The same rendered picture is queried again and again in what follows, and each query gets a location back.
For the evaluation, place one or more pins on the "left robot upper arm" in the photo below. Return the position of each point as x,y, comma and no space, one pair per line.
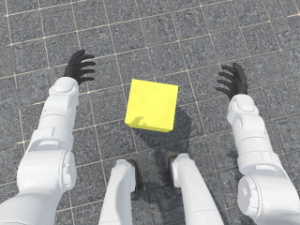
44,177

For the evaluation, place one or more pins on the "right robot upper arm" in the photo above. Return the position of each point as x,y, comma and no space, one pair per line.
268,200

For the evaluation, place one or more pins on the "carton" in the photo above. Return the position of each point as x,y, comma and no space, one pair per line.
151,105

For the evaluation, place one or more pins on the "robot right forearm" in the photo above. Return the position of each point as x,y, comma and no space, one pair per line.
255,153

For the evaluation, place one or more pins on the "left robot hand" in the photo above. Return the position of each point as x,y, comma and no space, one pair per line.
74,67

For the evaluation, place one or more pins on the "left robot foot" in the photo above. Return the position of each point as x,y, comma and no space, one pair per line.
134,194

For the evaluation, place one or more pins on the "right robot hand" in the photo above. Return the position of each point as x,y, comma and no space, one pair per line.
238,84

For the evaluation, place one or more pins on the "left robot thigh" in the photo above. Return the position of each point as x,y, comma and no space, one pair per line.
116,207

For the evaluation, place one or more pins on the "robot left forearm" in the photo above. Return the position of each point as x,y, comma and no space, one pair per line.
54,131

